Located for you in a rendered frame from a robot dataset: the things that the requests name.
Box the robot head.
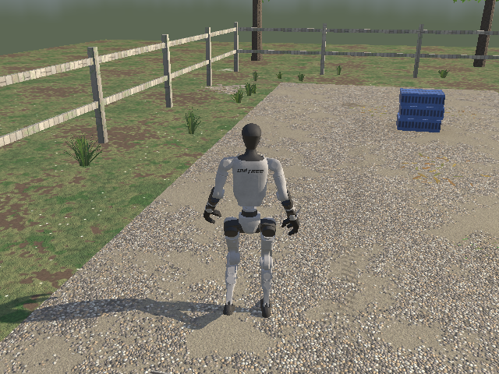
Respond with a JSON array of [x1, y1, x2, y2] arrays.
[[237, 123, 264, 161]]

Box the robot right forearm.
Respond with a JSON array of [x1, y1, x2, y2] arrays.
[[281, 190, 298, 221]]

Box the robot right upper arm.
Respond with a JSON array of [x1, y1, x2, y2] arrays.
[[267, 157, 289, 202]]

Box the robot left forearm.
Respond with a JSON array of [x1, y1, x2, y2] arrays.
[[205, 187, 220, 213]]

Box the left robot hand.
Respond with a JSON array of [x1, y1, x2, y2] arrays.
[[203, 210, 221, 224]]

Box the robot left shin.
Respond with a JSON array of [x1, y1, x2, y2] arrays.
[[225, 252, 238, 305]]

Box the robot left upper arm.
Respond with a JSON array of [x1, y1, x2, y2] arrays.
[[212, 157, 235, 199]]

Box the right robot hand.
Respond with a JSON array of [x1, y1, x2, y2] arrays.
[[281, 217, 299, 235]]

